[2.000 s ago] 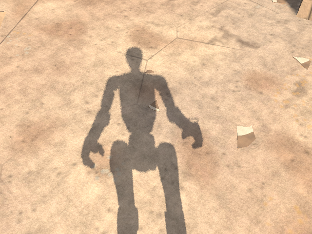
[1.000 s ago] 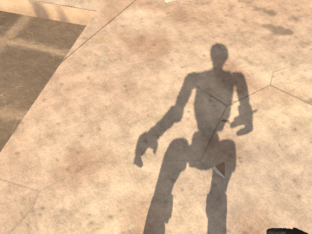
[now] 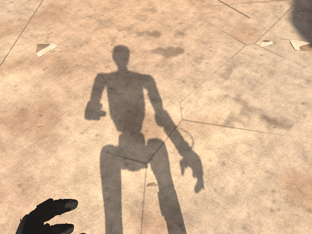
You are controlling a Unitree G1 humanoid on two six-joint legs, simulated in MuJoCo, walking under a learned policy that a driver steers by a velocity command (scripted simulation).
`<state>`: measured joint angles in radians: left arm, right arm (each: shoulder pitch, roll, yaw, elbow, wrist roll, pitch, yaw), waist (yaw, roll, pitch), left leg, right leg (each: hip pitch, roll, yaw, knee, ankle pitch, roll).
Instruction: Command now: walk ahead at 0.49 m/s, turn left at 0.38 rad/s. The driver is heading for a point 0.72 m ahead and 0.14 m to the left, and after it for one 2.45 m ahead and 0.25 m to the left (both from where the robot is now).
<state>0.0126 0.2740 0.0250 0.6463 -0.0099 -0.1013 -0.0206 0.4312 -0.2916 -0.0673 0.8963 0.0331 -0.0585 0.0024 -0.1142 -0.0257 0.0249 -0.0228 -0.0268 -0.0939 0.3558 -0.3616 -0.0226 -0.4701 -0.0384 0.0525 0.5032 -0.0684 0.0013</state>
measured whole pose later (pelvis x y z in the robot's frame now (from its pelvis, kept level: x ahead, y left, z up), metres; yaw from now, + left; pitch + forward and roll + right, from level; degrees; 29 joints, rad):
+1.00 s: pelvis +0.52 +0.13 +0.00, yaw +16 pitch +2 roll +2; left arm 0.14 0.27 0.04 0.73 -0.02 -0.07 -0.05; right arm 0.29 -0.28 -0.05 0.83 -0.01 -0.06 0.00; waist -0.06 -0.05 0.02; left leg 0.10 -0.08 0.11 0.21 -0.34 0.06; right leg -0.63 -0.06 -0.01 0.57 0.07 -0.03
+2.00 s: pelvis +0.72 +0.19 +0.00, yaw -7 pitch +0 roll +0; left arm 0.17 0.23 0.04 0.66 0.02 0.04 0.02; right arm 0.23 -0.28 -0.04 0.77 0.00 0.01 0.00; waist -0.05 0.03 0.03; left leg -0.32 0.03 -0.01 0.62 -0.34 -0.04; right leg -0.22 0.00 0.00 0.51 -0.29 0.00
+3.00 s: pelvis +0.72 +0.21 +0.00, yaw +6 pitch +0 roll +1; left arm 0.17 0.30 0.06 0.72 -0.02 0.01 0.02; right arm 0.17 -0.28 -0.06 0.69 -0.02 0.02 -0.02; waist 0.00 -0.02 0.05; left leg -0.24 -0.07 -0.03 0.54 -0.29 0.04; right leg -0.30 0.03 0.16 0.58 -0.28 0.02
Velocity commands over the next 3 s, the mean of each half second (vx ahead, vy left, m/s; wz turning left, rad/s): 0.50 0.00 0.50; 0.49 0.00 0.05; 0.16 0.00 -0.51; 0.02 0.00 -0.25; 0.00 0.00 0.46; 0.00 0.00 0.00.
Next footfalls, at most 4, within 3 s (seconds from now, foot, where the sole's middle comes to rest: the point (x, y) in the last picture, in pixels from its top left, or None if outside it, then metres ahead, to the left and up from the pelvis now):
0.02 right None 0.16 -0.12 -0.77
0.52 left None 0.40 0.18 -0.77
1.06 right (126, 172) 0.77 0.09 -0.77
1.52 left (78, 172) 0.80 0.32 -0.77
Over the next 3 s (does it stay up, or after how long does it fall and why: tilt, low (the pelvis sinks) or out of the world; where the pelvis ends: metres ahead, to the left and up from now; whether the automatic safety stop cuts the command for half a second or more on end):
stays up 0.72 0.21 0.00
